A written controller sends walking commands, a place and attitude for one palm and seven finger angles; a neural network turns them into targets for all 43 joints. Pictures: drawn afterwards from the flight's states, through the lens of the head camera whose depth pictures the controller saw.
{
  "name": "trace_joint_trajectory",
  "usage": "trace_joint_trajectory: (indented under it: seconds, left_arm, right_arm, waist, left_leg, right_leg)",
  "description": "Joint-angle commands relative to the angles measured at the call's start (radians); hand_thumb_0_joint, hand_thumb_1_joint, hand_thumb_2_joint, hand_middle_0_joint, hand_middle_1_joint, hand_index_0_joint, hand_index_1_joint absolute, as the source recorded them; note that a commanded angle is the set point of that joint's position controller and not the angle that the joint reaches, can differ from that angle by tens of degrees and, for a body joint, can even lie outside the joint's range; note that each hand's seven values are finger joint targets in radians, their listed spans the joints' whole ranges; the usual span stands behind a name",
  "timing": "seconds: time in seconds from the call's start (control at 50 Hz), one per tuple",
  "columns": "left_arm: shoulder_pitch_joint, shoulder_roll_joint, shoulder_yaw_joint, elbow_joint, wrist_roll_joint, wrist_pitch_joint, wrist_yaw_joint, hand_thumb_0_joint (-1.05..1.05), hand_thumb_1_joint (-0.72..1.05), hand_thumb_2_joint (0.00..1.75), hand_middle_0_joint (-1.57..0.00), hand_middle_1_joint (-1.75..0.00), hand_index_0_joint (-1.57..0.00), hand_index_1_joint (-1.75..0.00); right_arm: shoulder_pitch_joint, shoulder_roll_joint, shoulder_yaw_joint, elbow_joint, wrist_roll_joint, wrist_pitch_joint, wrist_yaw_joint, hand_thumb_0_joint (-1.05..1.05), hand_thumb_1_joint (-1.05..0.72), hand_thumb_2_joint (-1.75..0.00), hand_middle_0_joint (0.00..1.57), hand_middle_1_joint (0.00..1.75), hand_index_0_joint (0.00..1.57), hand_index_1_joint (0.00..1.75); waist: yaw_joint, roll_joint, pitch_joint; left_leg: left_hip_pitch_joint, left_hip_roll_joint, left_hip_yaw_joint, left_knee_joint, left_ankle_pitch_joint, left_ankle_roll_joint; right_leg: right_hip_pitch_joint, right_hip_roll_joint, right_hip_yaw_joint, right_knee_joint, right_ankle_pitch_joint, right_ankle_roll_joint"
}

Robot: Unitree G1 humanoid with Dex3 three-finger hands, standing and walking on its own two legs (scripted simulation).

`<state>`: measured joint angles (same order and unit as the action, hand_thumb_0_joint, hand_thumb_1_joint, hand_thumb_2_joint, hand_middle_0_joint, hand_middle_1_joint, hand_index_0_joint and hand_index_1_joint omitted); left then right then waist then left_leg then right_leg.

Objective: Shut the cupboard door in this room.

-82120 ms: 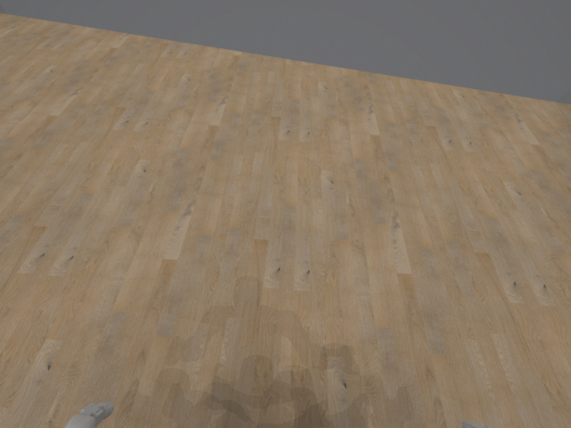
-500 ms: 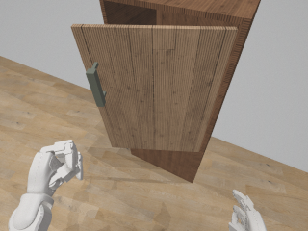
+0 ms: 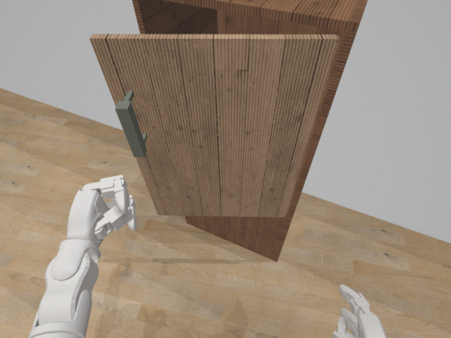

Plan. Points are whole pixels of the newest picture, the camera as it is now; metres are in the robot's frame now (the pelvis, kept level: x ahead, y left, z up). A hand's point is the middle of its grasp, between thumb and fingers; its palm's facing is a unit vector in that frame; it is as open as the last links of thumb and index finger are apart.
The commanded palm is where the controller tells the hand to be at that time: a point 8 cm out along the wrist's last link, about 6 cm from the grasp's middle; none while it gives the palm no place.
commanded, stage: bring the fist close to the handle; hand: left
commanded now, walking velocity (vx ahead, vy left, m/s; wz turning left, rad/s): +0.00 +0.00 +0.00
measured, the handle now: (135, 124) +0.51 +0.23 +0.10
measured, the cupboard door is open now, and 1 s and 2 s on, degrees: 23 23 13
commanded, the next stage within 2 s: push the door shut along its arc in 0.94 s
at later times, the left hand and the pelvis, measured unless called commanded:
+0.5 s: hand (134, 164) +0.39 +0.20 +0.10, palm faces +0.04 -1.00 -0.03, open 3.1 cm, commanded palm +0.37 +0.24 +0.09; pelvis +0.00 +0.00 +0.00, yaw +0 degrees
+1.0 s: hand (133, 164) +0.40 +0.20 +0.09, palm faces +0.06 -1.00 +0.00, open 3.1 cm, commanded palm +0.38 +0.25 +0.09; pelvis +0.00 +0.01 +0.00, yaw -1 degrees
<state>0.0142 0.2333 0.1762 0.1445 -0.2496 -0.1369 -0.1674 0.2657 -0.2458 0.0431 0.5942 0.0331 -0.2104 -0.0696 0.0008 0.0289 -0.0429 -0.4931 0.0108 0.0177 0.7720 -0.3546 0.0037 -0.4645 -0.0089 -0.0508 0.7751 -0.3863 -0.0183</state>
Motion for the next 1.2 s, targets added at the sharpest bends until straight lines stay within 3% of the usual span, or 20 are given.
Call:
trace_joint_trajectory:
  seconds: [0.0, 0.08, 0.16, 0.26, 0.36, 0.42, 0.5, 0.52, 0.56, 0.62, 0.66, 0.72, 0.76, 0.82, 0.9, 0.96, 1.0, 1.06, 1.08, 1.18]
  left_arm:
    - [-0.327, 0.177, 0.098, -0.179, 0.008, -0.144, 0.035, 0.0, 0.9, 0.9, -1.3, -1.5, -1.3, -1.5]
    - [-0.372, 0.128, 0.016, -0.042, 0.024, -0.111, -0.013, 0.0, 0.9, 0.9, -1.3, -1.5, -1.3, -1.5]
    - [-0.49, 0.237, 0.11, 0.049, 0.003, -0.074, -0.033, 0.0, 0.9, 0.9, -1.3, -1.5, -1.3, -1.5]
    - [-0.673, 0.309, 0.184, 0.061, -0.001, -0.14, -0.01, 0.0, 0.9, 0.9, -1.3, -1.5, -1.3, -1.5]
    - [-0.72, 0.271, 0.125, 0.232, 0.032, -0.171, -0.035, 0.0, 0.9, 0.9, -1.3, -1.5, -1.3, -1.5]
    - [-0.771, 0.222, 0.07, 0.335, 0.027, -0.14, -0.064, 0.0, 0.9, 0.9, -1.3, -1.5, -1.3, -1.5]
    - [-0.881, 0.311, 0.154, 0.422, 0.01, -0.127, -0.067, 0.0, 0.9, 0.9, -1.3, -1.5, -1.3, -1.5]
    - [-0.937, 0.316, 0.159, 0.41, 0.012, -0.141, -0.06, 0.0, 0.9, 0.9, -1.3, -1.5, -1.3, -1.5]
    - [-0.944, 0.353, 0.195, 0.382, 0.023, -0.179, -0.042, 0.0, 0.9, 0.9, -1.3, -1.5, -1.3, -1.5]
    - [-0.917, 0.345, 0.19, 0.366, 0.043, -0.231, -0.026, 0.0, 0.9, 0.9, -1.3, -1.5, -1.3, -1.5]
    - [-0.868, 0.368, 0.211, 0.405, 0.048, -0.241, -0.028, 0.0, 0.9, 0.9, -1.3, -1.5, -1.3, -1.5]
    - [-0.83, 0.311, 0.168, 0.393, 0.042, -0.227, -0.047, 0.0, 0.9, 0.9, -1.3, -1.5, -1.3, -1.5]
    - [-0.779, 0.342, 0.205, 0.431, 0.028, -0.202, -0.057, 0.0, 0.9, 0.9, -1.3, -1.5, -1.3, -1.5]
    - [-0.841, 0.331, 0.189, 0.398, 0.017, -0.19, -0.068, 0.0, 0.9, 0.9, -1.3, -1.5, -1.3, -1.5]
    - [-0.901, 0.286, 0.139, 0.329, 0.023, -0.218, -0.054, 0.0, 0.9, 0.9, -1.3, -1.5, -1.3, -1.5]
    - [-0.943, 0.302, 0.14, 0.351, 0.031, -0.235, -0.041, 0.0, 0.9, 0.9, -1.3, -1.5, -1.3, -1.5]
    - [-0.93, 0.278, 0.124, 0.368, 0.034, -0.233, -0.04, 0.0, 0.9, 0.9, -1.3, -1.5, -1.3, -1.5]
    - [-0.979, 0.323, 0.139, 0.47, 0.046, -0.212, -0.047, 0.0, 0.9, 0.9, -1.3, -1.5, -1.3, -1.5]
    - [-1.042, 0.324, 0.125, 0.473, 0.053, -0.212, -0.051, 0.0, 0.9, 0.9, -1.3, -1.5, -1.3, -1.5]
    - [-1.141, 0.36, 0.136, 0.51, 0.057, -0.232, -0.077, 0.0, 0.9, 0.9, -1.3, -1.5, -1.3, -1.5]
  right_arm:
    - [-0.067, -0.122, -0.049, -0.12, -0.004, -0.05, -0.002, 0.0, -0.9, -0.9, 0.2, 0.3, 0.2, 0.3]
    - [-0.051, -0.136, -0.056, -0.112, 0.007, -0.033, 0.0, 0.0, -0.9, -0.9, 0.2, 0.3, 0.2, 0.3]
    - [-0.039, -0.151, -0.059, -0.1, 0.009, -0.009, -0.017, 0.0, -0.9, -0.9, 0.2, 0.3, 0.2, 0.3]
    - [-0.036, -0.143, -0.057, -0.088, -0.001, 0.006, -0.02, 0.0, -0.9, -0.9, 0.2, 0.3, 0.2, 0.3]
    - [0.002, -0.149, -0.065, -0.062, 0.002, 0.024, -0.008, 0.0, -0.9, -0.9, 0.2, 0.3, 0.2, 0.3]
    - [0.023, -0.156, -0.07, -0.058, 0.011, 0.04, -0.003, 0.0, -0.9, -0.9, 0.2, 0.3, 0.2, 0.3]
    - [0.04, -0.168, -0.07, -0.056, 0.011, 0.064, -0.01, 0.0, -0.9, -0.9, 0.2, 0.3, 0.2, 0.3]
    - [0.041, -0.165, -0.072, -0.055, 0.009, 0.067, -0.01, 0.0, -0.9, -0.9, 0.2, 0.3, 0.2, 0.3]
    - [0.053, -0.164, -0.074, -0.061, 0.002, 0.07, -0.008, 0.0, -0.9, -0.9, 0.2, 0.3, 0.2, 0.3]
    - [0.064, -0.154, -0.076, -0.063, -0.004, 0.075, 0.005, 0.0, -0.9, -0.9, 0.2, 0.3, 0.2, 0.3]
    - [0.078, -0.162, -0.08, -0.061, -0.006, 0.083, 0.008, 0.0, -0.9, -0.9, 0.2, 0.3, 0.2, 0.3]
    - [0.076, -0.159, -0.085, -0.074, 0.002, 0.09, 0.016, 0.0, -0.9, -0.9, 0.2, 0.3, 0.2, 0.3]
    - [0.083, -0.167, -0.086, -0.076, 0.003, 0.099, 0.013, 0.0, -0.9, -0.9, 0.2, 0.3, 0.2, 0.3]
    - [0.074, -0.166, -0.085, -0.083, 0.01, 0.107, 0.007, 0.0, -0.9, -0.9, 0.2, 0.3, 0.2, 0.3]
    - [0.067, -0.156, -0.083, -0.083, 0.008, 0.1, 0.007, 0.0, -0.9, -0.9, 0.2, 0.3, 0.2, 0.3]
    - [0.074, -0.162, -0.083, -0.064, 0.007, 0.098, 0.002, 0.0, -0.9, -0.9, 0.2, 0.3, 0.2, 0.3]
    - [0.065, -0.158, -0.081, -0.065, 0.007, 0.095, 0.005, 0.0, -0.9, -0.9, 0.2, 0.3, 0.2, 0.3]
    - [0.07, -0.169, -0.075, -0.05, 0.008, 0.102, -0.001, 0.0, -0.9, -0.9, 0.2, 0.3, 0.2, 0.3]
    - [0.068, -0.168, -0.073, -0.048, 0.01, 0.103, -0.001, 0.0, -0.9, -0.9, 0.2, 0.3, 0.2, 0.3]
    - [0.08, -0.171, -0.07, -0.048, 0.006, 0.103, -0.002, 0.0, -0.9, -0.9, 0.2, 0.3, 0.2, 0.3]
  waist:
    - [0.002, 0.011, -0.216]
    - [-0.022, -0.002, -0.185]
    - [-0.014, -0.053, -0.215]
    - [-0.008, -0.01, -0.321]
    - [-0.029, 0.041, -0.308]
    - [-0.053, 0.006, -0.269]
    - [-0.049, -0.071, -0.279]
    - [-0.053, -0.057, -0.301]
    - [-0.033, -0.025, -0.36]
    - [-0.024, 0.041, -0.414]
    - [-0.024, -0.007, -0.404]
    - [-0.026, 0.015, -0.39]
    - [-0.02, -0.02, -0.358]
    - [-0.038, -0.037, -0.322]
    - [-0.049, 0.044, -0.339]
    - [-0.067, 0.024, -0.321]
    - [-0.06, 0.036, -0.344]
    - [-0.076, -0.005, -0.278]
    - [-0.089, 0.002, -0.281]
    - [-0.084, 0.052, -0.382]
  left_leg:
    - [0.125, -0.013, -0.033, -0.111, 0.188, 0.01]
    - [0.107, -0.017, -0.026, -0.112, 0.151, 0.014]
    - [0.084, -0.02, -0.025, -0.112, 0.128, 0.017]
    - [0.118, -0.02, -0.024, -0.095, 0.2, 0.017]
    - [0.113, -0.018, -0.023, -0.081, 0.216, 0.016]
    - [0.095, -0.016, -0.027, -0.083, 0.199, 0.016]
    - [0.045, -0.019, -0.027, -0.081, 0.166, 0.02]
    - [0.051, -0.02, -0.025, -0.078, 0.166, 0.02]
    - [0.072, -0.02, -0.027, -0.07, 0.207, 0.021]
    - [0.1, -0.018, -0.019, -0.057, 0.248, 0.018]
    - [0.073, -0.015, -0.02, -0.056, 0.246, 0.021]
    - [0.086, -0.014, -0.012, -0.069, 0.255, 0.02]
    - [0.056, -0.015, -0.011, -0.072, 0.241, 0.024]
    - [0.044, -0.015, -0.009, -0.084, 0.207, 0.025]
    - [0.105, -0.013, -0.021, -0.082, 0.192, 0.023]
    - [0.106, -0.008, -0.031, -0.078, 0.166, 0.024]
    - [0.11, -0.01, -0.034, -0.082, 0.155, 0.02]
    - [0.058, -0.009, -0.041, -0.087, 0.087, 0.022]
    - [0.061, -0.009, -0.042, -0.086, 0.082, 0.024]
    - [0.113, -0.008, -0.055, -0.065, 0.146, 0.015]
  right_leg:
    - [0.056, 0.015, 0.011, -0.105, 0.233, -0.001]
    - [0.037, 0.011, 0.019, -0.126, 0.216, 0.002]
    - [0.069, 0.006, 0.039, -0.151, 0.19, 0.007]
    - [0.111, 0.007, 0.048, -0.12, 0.276, 0.005]
    - [0.061, 0.013, 0.038, -0.101, 0.301, -0.002]
    - [0.022, 0.013, 0.032, -0.112, 0.298, 0.0]
    - [0.037, 0.008, 0.045, -0.123, 0.267, 0.006]
    - [0.037, 0.009, 0.048, -0.118, 0.264, 0.008]
    - [0.063, 0.014, 0.046, -0.097, 0.298, 0.001]
    - [0.067, 0.019, 0.048, -0.073, 0.344, -0.001]
    - [0.079, 0.025, 0.047, -0.071, 0.346, 0.0]
    - [0.069, 0.026, 0.038, -0.078, 0.364, 0.0]
    - [0.082, 0.029, 0.041, -0.09, 0.357, 0.0]
    - [0.068, 0.026, 0.044, -0.106, 0.334, 0.006]
    - [0.021, 0.034, 0.035, -0.102, 0.285, -0.001]
    - [-0.009, 0.036, 0.031, -0.103, 0.245, -0.002]
    - [-0.007, 0.033, 0.031, -0.099, 0.235, -0.003]
    - [-0.037, 0.03, 0.03, -0.11, 0.165, -0.002]
    - [-0.049, 0.026, 0.035, -0.112, 0.162, 0.001]
    - [-0.049, 0.028, 0.029, -0.077, 0.211, -0.008]
